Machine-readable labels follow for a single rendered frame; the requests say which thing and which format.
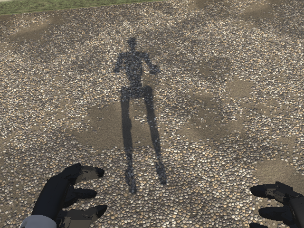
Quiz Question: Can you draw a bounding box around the robot left hand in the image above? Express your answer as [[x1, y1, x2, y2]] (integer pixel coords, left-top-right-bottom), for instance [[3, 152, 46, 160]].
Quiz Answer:
[[31, 163, 107, 228]]

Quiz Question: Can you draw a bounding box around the robot right hand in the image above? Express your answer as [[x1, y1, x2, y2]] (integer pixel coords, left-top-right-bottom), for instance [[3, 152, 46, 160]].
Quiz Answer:
[[249, 181, 304, 228]]

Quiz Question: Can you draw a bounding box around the left robot forearm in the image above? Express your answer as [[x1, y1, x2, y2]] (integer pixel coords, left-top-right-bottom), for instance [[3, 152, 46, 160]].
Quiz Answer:
[[19, 215, 57, 228]]

